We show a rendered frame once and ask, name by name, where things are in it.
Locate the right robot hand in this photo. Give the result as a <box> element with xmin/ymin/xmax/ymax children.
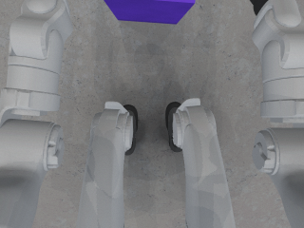
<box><xmin>250</xmin><ymin>0</ymin><xmax>268</xmax><ymax>15</ymax></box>

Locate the left robot upper arm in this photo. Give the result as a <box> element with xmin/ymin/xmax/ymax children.
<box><xmin>0</xmin><ymin>119</ymin><xmax>65</xmax><ymax>228</ymax></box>

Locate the robot left forearm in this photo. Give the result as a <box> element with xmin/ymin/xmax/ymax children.
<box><xmin>0</xmin><ymin>0</ymin><xmax>73</xmax><ymax>127</ymax></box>

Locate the right robot upper arm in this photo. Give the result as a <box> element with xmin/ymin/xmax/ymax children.
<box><xmin>252</xmin><ymin>127</ymin><xmax>304</xmax><ymax>228</ymax></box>

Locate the carton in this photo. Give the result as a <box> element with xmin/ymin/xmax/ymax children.
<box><xmin>104</xmin><ymin>0</ymin><xmax>196</xmax><ymax>25</ymax></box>

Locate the robot right forearm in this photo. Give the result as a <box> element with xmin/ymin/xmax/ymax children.
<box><xmin>252</xmin><ymin>0</ymin><xmax>304</xmax><ymax>128</ymax></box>

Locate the right robot foot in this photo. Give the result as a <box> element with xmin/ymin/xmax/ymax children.
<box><xmin>165</xmin><ymin>102</ymin><xmax>182</xmax><ymax>152</ymax></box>

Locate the right robot thigh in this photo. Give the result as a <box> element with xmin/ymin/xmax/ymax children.
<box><xmin>173</xmin><ymin>105</ymin><xmax>236</xmax><ymax>228</ymax></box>

